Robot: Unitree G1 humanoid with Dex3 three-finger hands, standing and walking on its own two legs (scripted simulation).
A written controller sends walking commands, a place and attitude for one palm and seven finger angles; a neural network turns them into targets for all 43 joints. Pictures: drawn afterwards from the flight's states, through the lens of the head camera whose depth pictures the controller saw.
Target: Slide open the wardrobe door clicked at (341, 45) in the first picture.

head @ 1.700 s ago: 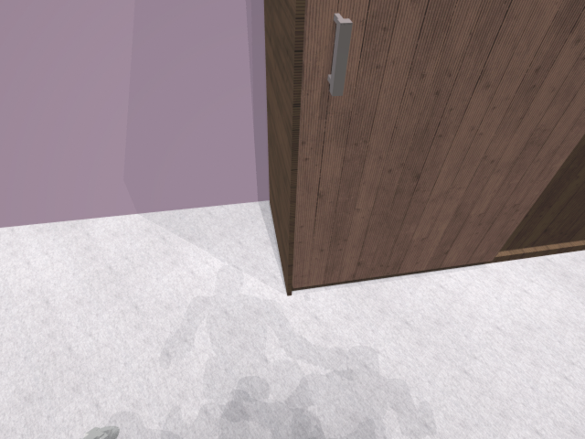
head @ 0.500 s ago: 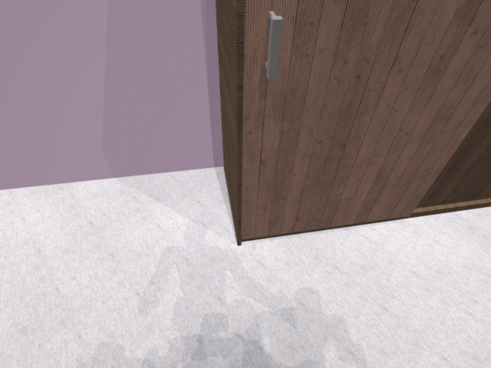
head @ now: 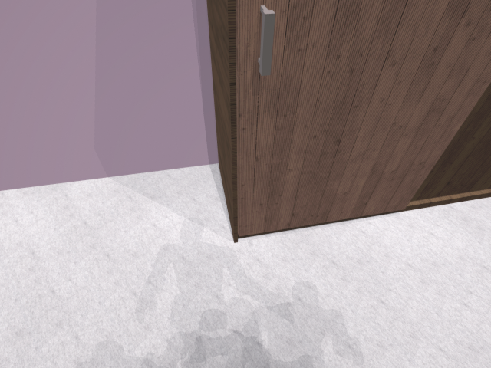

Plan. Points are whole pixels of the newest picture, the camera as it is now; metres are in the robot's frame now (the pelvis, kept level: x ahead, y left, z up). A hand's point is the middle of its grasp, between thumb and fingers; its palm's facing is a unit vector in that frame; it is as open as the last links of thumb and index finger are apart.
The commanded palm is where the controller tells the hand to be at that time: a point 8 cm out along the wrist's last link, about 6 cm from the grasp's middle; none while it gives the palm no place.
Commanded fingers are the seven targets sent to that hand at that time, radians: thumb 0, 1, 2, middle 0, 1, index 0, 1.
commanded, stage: walk to a spot facing it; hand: left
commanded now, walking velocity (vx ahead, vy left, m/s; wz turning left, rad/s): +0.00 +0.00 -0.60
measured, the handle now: (264, 41) +0.79 +0.02 +0.18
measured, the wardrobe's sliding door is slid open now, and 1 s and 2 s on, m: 0.00 0.00 0.00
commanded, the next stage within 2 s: none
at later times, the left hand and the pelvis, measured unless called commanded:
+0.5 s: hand out of the picture +0.04 +0.14 -0.16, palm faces -0.18 -0.95 -0.27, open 7.4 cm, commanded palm none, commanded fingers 0.00 0.90 0.90 -0.20 -0.30 -0.20 -0.30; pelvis -0.04 -0.04 +0.00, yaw -15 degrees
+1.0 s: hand out of the picture +0.12 +0.19 -0.17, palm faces -0.44 -0.87 -0.22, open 7.4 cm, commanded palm none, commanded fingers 0.00 0.90 0.90 -0.20 -0.30 -0.20 -0.30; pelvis -0.05 +0.03 +0.00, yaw -32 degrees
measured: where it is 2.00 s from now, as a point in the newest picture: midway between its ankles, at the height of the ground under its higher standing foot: outside the picture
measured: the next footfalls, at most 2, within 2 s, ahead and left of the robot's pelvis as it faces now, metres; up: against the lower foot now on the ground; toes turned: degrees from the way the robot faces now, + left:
left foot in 0.92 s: +0.04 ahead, +0.10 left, +0.00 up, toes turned -32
right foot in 1.40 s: -0.15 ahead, -0.08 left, +0.00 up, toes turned -54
